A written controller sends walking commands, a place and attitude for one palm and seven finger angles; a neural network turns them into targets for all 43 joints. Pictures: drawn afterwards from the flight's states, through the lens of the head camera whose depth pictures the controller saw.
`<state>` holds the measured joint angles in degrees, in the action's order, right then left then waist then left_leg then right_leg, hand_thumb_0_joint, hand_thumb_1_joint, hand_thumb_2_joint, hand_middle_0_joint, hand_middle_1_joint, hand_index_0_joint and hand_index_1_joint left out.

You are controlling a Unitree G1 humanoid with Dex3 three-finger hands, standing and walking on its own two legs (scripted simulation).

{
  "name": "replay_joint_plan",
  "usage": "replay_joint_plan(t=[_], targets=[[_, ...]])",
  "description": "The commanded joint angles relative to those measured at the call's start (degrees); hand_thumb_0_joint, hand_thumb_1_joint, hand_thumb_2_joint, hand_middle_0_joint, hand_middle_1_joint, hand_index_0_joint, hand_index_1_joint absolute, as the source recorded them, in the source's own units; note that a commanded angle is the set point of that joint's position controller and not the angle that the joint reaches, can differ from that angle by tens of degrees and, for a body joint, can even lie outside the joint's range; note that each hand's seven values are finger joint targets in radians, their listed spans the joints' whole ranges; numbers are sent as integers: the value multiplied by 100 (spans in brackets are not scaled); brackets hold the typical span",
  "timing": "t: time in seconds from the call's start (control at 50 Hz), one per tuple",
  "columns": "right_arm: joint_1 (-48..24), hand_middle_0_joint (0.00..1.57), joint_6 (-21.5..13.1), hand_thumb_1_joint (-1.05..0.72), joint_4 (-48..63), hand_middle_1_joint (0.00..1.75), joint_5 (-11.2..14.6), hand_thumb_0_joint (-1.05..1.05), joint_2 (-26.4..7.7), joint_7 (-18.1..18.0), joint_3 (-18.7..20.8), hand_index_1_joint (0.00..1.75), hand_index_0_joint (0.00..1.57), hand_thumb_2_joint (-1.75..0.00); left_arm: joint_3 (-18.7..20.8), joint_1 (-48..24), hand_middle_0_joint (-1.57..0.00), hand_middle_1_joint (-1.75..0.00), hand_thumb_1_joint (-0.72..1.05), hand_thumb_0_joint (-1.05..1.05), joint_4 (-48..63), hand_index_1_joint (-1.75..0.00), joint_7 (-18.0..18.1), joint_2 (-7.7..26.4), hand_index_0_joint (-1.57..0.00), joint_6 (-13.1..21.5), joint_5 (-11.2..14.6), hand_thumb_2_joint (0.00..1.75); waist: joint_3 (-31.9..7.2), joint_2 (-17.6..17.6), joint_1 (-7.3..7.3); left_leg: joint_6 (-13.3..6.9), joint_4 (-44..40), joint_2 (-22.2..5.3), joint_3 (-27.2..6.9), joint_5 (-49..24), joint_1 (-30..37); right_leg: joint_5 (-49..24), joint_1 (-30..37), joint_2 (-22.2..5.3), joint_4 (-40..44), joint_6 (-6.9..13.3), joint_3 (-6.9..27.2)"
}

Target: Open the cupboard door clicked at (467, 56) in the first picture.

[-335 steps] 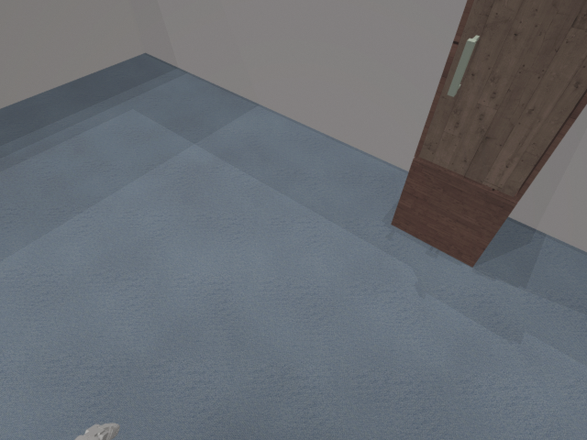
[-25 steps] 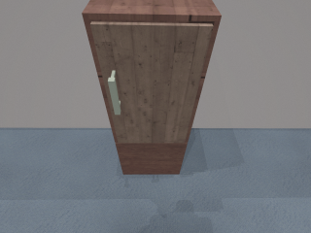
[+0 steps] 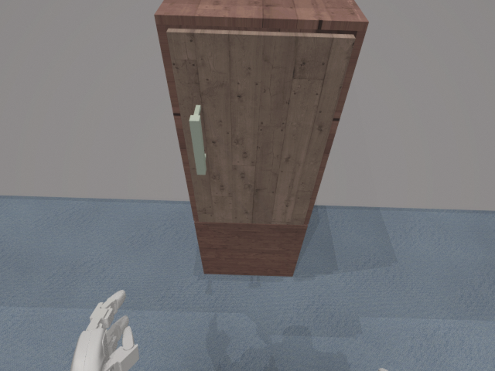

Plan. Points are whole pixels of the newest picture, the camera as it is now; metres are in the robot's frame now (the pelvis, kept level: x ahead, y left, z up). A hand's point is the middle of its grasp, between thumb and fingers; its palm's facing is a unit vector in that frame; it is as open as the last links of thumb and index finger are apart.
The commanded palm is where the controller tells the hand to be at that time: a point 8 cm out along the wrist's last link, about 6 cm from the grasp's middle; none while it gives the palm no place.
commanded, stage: raise the hand with hooked fingers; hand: left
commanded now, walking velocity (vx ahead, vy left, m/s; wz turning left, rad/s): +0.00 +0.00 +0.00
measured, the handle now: (199, 141) +0.59 +0.13 +0.03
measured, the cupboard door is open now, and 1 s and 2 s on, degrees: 0 0 0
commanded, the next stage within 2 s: move the hooked fingers beside the handle in 1.94 s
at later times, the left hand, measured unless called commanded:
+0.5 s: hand (135, 324) +0.20 +0.19 -0.02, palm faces -0.01 -1.00 -0.07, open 10.0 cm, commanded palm +0.18 +0.25 -0.01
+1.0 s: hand (109, 285) +0.25 +0.23 +0.01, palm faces +0.02 -1.00 -0.05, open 12.9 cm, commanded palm +0.23 +0.28 +0.02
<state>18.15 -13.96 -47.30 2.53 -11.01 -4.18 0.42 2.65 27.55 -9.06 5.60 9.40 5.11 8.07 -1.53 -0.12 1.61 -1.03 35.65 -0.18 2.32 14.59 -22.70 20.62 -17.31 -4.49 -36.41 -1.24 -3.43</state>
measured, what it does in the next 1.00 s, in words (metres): stands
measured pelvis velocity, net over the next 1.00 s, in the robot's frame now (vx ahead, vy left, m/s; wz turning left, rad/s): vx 0.00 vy -0.01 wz -0.02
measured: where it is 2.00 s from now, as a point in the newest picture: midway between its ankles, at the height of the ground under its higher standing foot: outside the picture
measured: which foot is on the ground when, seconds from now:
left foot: down 0.00-1.00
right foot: down 0.00-1.00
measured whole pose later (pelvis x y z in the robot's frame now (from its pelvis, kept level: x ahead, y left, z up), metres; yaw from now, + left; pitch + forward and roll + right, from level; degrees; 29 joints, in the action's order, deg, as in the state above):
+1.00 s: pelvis +0.00 -0.01 -0.05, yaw -1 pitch +11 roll -3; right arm 14.6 -13.3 -32.5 2.6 -15.0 -4.2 0.1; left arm 20.2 12.6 -8.8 -23.2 19.2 19.7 20.7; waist -6.3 0.8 0.5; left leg 0.3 58.1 -3.8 -0.4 24.3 -45.4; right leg 28.9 -38.0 -1.4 -55.5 -0.7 -4.6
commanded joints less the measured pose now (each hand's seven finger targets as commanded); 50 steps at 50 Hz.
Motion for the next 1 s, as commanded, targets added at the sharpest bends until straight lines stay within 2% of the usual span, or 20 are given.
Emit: replay_joint_plan(t=[0.0,0.02,0.06,0.08,0.14,0.16,0.18,0.2,0.26,0.28,0.32,0.36,0.48,0.52,0.58,0.64,0.68,0.72,0.82,0.98], targets=[[-872,20,-495,-90,1374,30,-216,0,-892,141,420,30,20,-90,628,236,-22,-43,69,0,-153,-43,-810,126,-22,1769,207,81,-34,-955,-260,209,422,9,-351,745,-1062,678,-2105,559,-539,242,-492],[-966,20,-496,-90,1523,30,-246,0,-888,237,484,30,20,-90,732,436,-22,-45,67,0,-290,-45,-1194,133,-22,2271,291,80,-287,-1063,-398,216,844,9,-276,707,-1382,782,-2400,568,-908,267,-420],[-1154,20,-504,-90,1859,30,-249,0,-936,400,577,30,20,-90,933,458,-22,-48,62,0,-258,-48,-2050,386,-22,3126,483,78,-727,-693,-508,209,1544,46,-197,583,-1887,706,-2625,499,-1452,321,-183],[-1100,20,-479,-90,2032,30,-181,0,-963,465,625,30,20,-90,1361,583,-22,-50,60,0,-422,-50,-2384,800,-22,3238,540,77,-907,-164,-652,189,1736,66,-160,491,-1950,598,-2581,472,-1631,386,-10],[-1357,20,-342,-90,2706,30,-35,0,-1020,363,595,30,20,-90,1647,171,-23,-54,53,0,663,-54,-2782,1081,-23,2650,1040,74,-1566,72,-677,81,1858,114,-27,772,-1960,836,-2380,451,-1579,286,202],[-1334,20,-286,-90,2811,30,-9,0,-984,286,568,30,20,-90,1753,-34,-23,-55,50,0,1073,-55,-2754,1178,-23,2461,1189,73,-1682,102,-639,46,1997,143,-1,816,-2063,1059,-2306,404,-1396,233,447],[-1204,20,-261,-90,2821,30,-25,0,-962,220,536,30,20,-90,1765,-430,-23,-57,48,0,1503,-57,-2692,1253,-23,2364,1240,72,-1641,-2,-490,21,2086,84,-111,873,-2128,1228,-2454,464,-1409,209,477],[-1094,20,-249,-90,2792,30,-37,0,-943,168,536,30,20,-90,1835,-716,-23,-58,46,0,1948,-58,-2578,1326,-23,2358,1217,71,-1670,283,-428,8,2108,21,-171,797,-1990,1127,-2548,492,-1448,216,440],[-825,20,-267,-90,2545,30,-125,0,-860,33,474,30,20,-90,1637,-1294,-24,-63,39,0,2887,-63,-2308,1343,-24,2624,1049,68,-1746,647,-106,-64,2389,-71,-252,346,-1764,424,-2757,554,-1591,232,411],[-753,20,-287,-90,2446,30,-153,0,-904,-4,420,30,20,-90,1498,-1651,-24,-64,36,0,3010,-64,-2320,1383,-24,2703,1014,67,-1681,552,53,-82,2515,-99,-328,350,-1838,379,-2920,607,-1705,238,373],[-712,20,-342,-90,2213,30,-137,0,-920,-62,396,30,20,-90,1423,-1608,-24,-68,32,0,2554,-68,-2451,1337,-24,2705,994,65,-1513,628,142,-73,2602,-131,-373,370,-1907,364,-3100,616,-1688,237,362],[-731,20,-392,-90,2124,30,-101,0,-987,-103,364,30,20,-90,1420,-1576,-25,-70,27,0,2151,-70,-2703,1405,-25,2541,1046,63,-1482,531,166,-76,2609,-129,-378,432,-2003,438,-3047,593,-1574,207,431],[-887,20,-285,-90,2224,30,-32,0,-962,-131,335,30,20,-90,2465,-934,-25,-80,13,0,1316,-80,-3063,2039,-25,1472,1457,57,-2107,204,-381,-63,2330,-76,-341,-233,-1939,-347,-1834,463,-1315,119,600],[-869,20,-250,-90,2246,30,-38,0,-889,-89,334,30,20,-90,2530,-864,-26,-82,8,0,1487,-82,-2972,1921,-26,1449,1535,55,-2191,148,-413,-43,2164,-60,-327,-449,-1765,-841,-1658,426,-1313,57,497],[-844,20,-251,-90,2201,30,-66,0,-887,-54,345,30,20,-90,2507,-952,-26,-87,1,0,1342,-87,-2802,1815,-26,1621,1532,52,-1863,-70,-362,-24,2021,-58,-353,-425,-1724,-817,-1810,486,-1299,67,354],[-716,20,-282,-90,2142,30,-62,0,-977,-17,352,30,20,-90,2216,-1173,-27,-92,-6,0,1206,-92,-2778,1644,-27,1870,1428,49,-1568,65,-186,-32,1876,-48,-325,-151,-1590,-326,-2227,528,-1257,94,217],[-649,20,-292,-90,2168,30,-54,0,-1063,-21,357,30,20,-90,2194,-1351,-27,-94,-10,0,1096,-94,-2841,1738,-27,1942,1415,47,-1511,-16,-166,-51,1853,-40,-329,-65,-1587,-138,-2259,547,-1219,125,237],[-557,20,-302,-90,2193,30,-40,0,-1121,-29,347,30,20,-90,2175,-1516,-27,-98,-15,0,1200,-98,-2900,1824,-27,2005,1388,45,-1689,183,-161,-60,1713,-42,-323,-79,-1353,-157,-2216,551,-1231,148,147],[-500,20,-296,-90,2241,30,-26,0,-1157,-48,308,30,20,-90,2405,-1740,-28,-105,-27,0,1423,-105,-2867,2113,-28,2007,1428,40,-1908,557,-255,-45,1463,-48,-342,-255,-921,-358,-2022,594,-1222,205,13],[-458,20,-162,-90,2324,30,1,0,-1229,-54,197,30,20,-90,2326,-2357,-30,-117,-45,0,974,-117,-2893,2199,-30,1605,1382,32,-1456,680,-175,-6,1122,-67,-429,-70,-725,-274,-1995,669,-1005,245,-118]])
